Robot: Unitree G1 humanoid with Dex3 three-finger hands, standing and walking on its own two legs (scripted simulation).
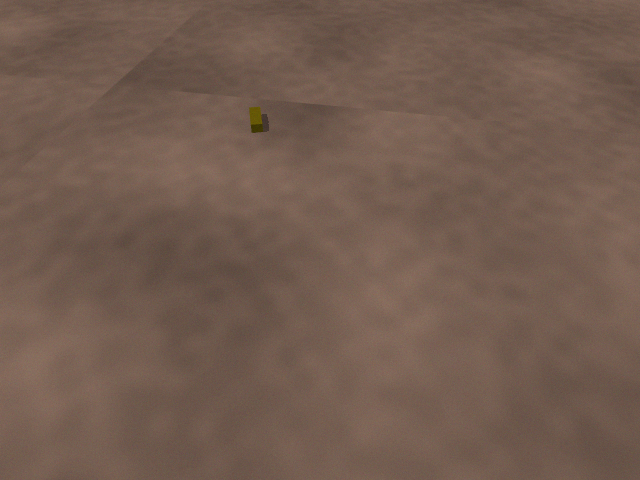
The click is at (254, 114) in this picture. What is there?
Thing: lying carton
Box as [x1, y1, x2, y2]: [249, 107, 262, 132]
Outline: 249,107 252,132 262,131 259,107
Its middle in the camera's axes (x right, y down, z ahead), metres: -0.40 -0.70 +2.32
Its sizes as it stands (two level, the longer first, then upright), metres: 0.196 0.066 0.053
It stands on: the floor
